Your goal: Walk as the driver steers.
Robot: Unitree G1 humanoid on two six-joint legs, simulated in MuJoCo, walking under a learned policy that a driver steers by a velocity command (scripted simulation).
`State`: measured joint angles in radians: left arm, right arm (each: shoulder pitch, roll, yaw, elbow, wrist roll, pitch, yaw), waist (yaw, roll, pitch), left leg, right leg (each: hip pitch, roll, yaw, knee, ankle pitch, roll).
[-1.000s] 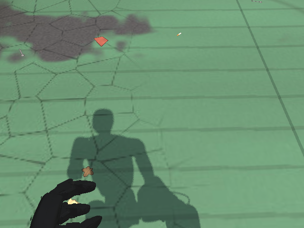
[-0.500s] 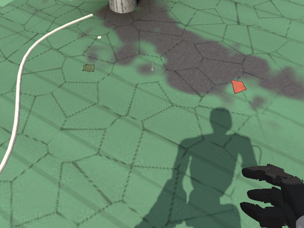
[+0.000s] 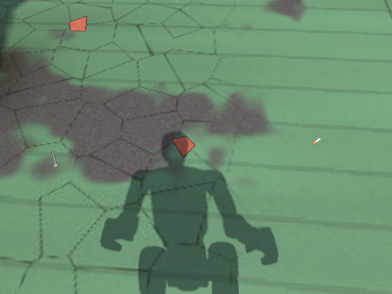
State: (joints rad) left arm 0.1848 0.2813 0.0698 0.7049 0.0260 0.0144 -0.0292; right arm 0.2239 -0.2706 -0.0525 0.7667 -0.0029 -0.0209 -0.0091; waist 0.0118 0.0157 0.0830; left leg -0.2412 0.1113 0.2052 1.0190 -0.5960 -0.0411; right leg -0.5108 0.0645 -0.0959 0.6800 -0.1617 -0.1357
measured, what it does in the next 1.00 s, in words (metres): walks ahead, turning right: left foot, then right foot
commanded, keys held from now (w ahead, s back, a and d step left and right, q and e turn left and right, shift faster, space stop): e+shift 0.50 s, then q+shift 0.42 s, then w+q+shift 0.08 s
